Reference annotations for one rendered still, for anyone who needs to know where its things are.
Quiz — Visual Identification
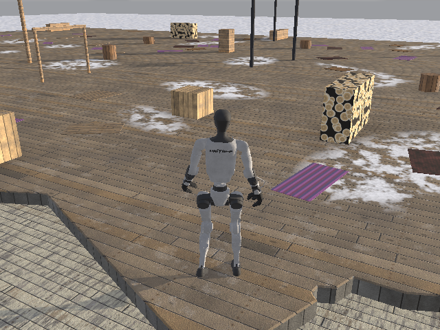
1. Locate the left robot hand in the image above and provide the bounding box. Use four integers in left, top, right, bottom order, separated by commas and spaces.
182, 182, 197, 193

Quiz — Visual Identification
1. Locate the right robot hand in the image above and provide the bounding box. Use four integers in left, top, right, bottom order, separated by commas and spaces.
247, 191, 263, 207

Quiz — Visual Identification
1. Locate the right robot upper arm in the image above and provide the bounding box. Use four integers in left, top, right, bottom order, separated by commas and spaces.
236, 140, 254, 179

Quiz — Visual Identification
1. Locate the robot head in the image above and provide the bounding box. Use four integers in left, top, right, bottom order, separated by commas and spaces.
210, 109, 234, 143

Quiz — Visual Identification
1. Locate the left robot upper arm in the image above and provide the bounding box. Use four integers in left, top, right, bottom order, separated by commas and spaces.
188, 138, 207, 175

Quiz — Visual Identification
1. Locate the robot right foot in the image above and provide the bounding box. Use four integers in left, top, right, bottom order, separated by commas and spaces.
231, 259, 241, 276

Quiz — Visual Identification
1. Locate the robot left forearm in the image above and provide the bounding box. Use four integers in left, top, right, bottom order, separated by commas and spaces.
183, 165, 195, 186

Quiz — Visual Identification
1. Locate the robot right forearm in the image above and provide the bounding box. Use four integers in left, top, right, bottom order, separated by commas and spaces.
247, 168, 261, 195

